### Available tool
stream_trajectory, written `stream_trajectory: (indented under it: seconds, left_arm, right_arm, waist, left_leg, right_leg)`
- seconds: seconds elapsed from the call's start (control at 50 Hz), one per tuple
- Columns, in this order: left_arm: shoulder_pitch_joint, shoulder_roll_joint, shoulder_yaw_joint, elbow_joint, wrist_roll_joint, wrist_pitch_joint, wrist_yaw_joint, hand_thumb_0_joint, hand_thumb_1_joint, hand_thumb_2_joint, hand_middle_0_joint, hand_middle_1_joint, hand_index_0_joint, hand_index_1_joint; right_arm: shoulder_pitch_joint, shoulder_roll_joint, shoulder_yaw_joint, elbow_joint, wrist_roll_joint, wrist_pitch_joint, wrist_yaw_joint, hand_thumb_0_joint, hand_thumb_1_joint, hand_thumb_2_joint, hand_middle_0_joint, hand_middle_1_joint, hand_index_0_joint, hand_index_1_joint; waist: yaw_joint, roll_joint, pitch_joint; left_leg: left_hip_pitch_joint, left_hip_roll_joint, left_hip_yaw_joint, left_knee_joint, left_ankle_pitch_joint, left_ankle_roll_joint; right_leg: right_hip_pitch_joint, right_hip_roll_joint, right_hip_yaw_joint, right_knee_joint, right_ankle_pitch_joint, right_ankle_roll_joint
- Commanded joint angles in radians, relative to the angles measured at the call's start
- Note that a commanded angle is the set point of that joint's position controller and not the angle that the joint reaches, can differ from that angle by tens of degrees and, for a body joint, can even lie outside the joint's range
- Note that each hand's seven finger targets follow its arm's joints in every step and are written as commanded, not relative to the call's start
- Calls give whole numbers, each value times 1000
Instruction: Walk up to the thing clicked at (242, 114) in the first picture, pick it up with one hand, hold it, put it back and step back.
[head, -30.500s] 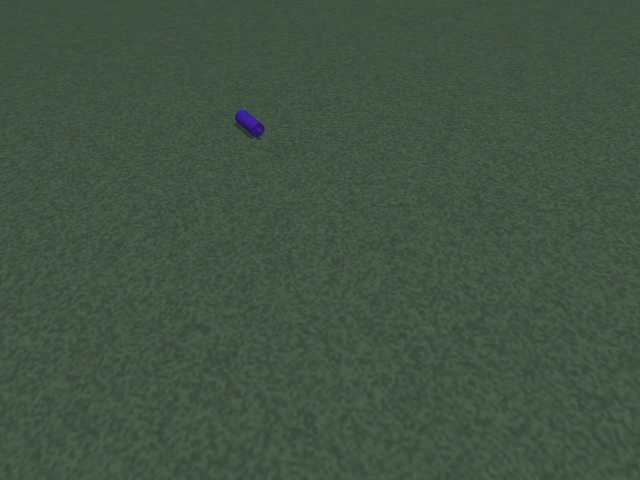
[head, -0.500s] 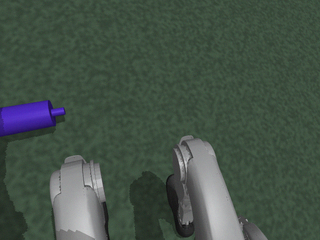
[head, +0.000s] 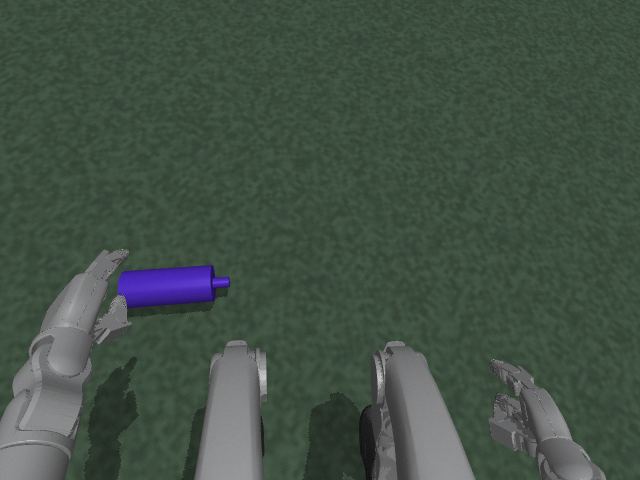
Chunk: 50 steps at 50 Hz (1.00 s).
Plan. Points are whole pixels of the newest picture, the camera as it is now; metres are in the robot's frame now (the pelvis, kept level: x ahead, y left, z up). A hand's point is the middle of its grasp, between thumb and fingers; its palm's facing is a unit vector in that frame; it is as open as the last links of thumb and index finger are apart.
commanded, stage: home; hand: left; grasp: from above
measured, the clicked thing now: (177, 285) +0.47 +0.31 -0.47
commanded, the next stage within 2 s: none
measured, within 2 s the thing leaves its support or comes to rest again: neither
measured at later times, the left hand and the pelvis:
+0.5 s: hand (98, 372) +0.24 +0.20 +0.11, palm faces +0.13 -0.97 -0.22, open 7.4 cm; pelvis +0.06 +0.00 +0.17, yaw +4 degrees
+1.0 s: hand (91, 402) +0.22 +0.18 +0.16, palm faces +0.14 -0.97 -0.19, open 7.4 cm; pelvis +0.08 -0.01 +0.20, yaw +5 degrees
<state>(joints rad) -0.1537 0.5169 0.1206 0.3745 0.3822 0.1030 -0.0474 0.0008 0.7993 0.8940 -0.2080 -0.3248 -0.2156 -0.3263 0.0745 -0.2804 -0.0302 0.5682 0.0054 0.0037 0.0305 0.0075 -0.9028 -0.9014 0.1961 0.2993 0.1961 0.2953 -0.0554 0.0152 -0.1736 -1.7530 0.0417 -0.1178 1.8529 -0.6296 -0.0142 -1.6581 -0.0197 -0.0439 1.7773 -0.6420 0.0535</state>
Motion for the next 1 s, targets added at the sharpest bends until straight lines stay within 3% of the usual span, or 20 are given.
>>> stream_trajectory:
  seconds: [0.0,0.08,0.12,0.18,0.28,0.32,0.4,0.48,0.62,0.76,0.82,0.98]
  left_arm:
    - [-47,123,61,-298,-118,38,53,0,886,891,-197,-295,-198,-294]
    - [58,82,58,-385,-227,109,75,0,900,899,-199,-297,-199,-297]
    - [89,56,54,-418,-261,138,86,0,900,899,-199,-297,-199,-297]
    - [180,-5,35,-445,-304,180,104,0,900,899,-199,-297,-199,-297]
    - [332,-73,43,-490,-385,250,126,0,899,899,-199,-297,-199,-297]
    - [370,-123,20,-528,-411,268,124,0,894,896,-198,-297,-199,-296]
    - [488,-143,27,-587,-444,305,122,0,893,897,-198,-297,-199,-297]
    - [577,-183,5,-655,-457,329,114,0,900,899,-199,-297,-199,-296]
    - [675,-215,-26,-706,-444,337,91,0,900,899,-198,-297,-199,-296]
    - [632,-201,-21,-682,-429,320,70,0,900,899,-199,-297,-199,-297]
    - [614,-197,-24,-701,-428,309,64,0,891,894,-198,-296,-198,-296]
    - [612,-194,-22,-697,-421,309,69,0,851,872,-194,-291,-195,-290]
  right_arm:
    - [57,-149,-48,-115,20,-60,-33,0,-899,-900,200,300,200,300]
    - [44,-125,-33,-139,26,-89,-62,0,-900,-900,200,300,200,300]
    - [49,-115,-24,-140,29,-105,-77,0,-900,-900,200,300,200,300]
    - [70,-92,-10,-145,33,-126,-103,0,-900,-900,200,300,200,300]
    - [102,-74,14,-154,37,-161,-151,0,-899,-900,200,300,200,300]
    - [118,-67,19,-153,35,-179,-172,0,-899,-900,200,300,200,300]
    - [148,-54,26,-176,33,-207,-202,0,-899,-900,200,300,200,300]
    - [170,-45,26,-192,28,-230,-219,0,-899,-900,200,300,200,300]
    - [170,-40,18,-207,15,-263,-229,0,-899,-900,200,300,200,300]
    - [157,-56,4,-193,3,-291,-230,0,-900,-900,200,300,200,300]
    - [156,-58,3,-189,-1,-300,-228,0,-900,-900,200,300,200,300]
    - [131,-58,10,-180,-3,-308,-225,0,-900,-900,200,300,200,300]
  waist:
    - [-15,171,-436]
    - [-25,131,-393]
    - [-28,137,-374]
    - [-40,119,-350]
    - [-21,93,-285]
    - [-30,109,-259]
    - [-11,93,-195]
    - [-1,85,-154]
    - [6,32,-71]
    - [-6,1,-51]
    - [3,15,-73]
    - [11,54,-54]
  left_leg:
    - [561,-7,-5,-437,-32,26]
    - [626,-16,20,-508,-26,30]
    - [675,-17,24,-549,-13,29]
    - [752,-20,21,-612,47,25]
    - [870,-19,13,-739,124,19]
    - [930,-15,13,-791,172,14]
    - [1004,-21,31,-869,255,12]
    - [1078,-25,49,-933,329,12]
    - [1128,-32,71,-990,353,19]
    - [1155,-37,91,-987,374,24]
    - [1165,-43,97,-979,392,24]
    - [1173,-41,95,-1005,338,18]
  right_leg:
    - [288,30,-18,-322,50,-74]
    - [424,29,12,-456,39,-70]
    - [476,26,19,-500,53,-69]
    - [571,27,18,-573,106,-68]
    - [728,29,12,-695,179,-64]
    - [773,32,5,-730,220,-64]
    - [885,38,-10,-826,284,-59]
    - [962,44,-23,-896,344,-58]
    - [1023,49,-41,-969,352,-53]
    - [1032,39,-36,-989,376,-40]
    - [1047,33,-32,-987,403,-37]
    - [1046,34,-36,-991,347,-43]
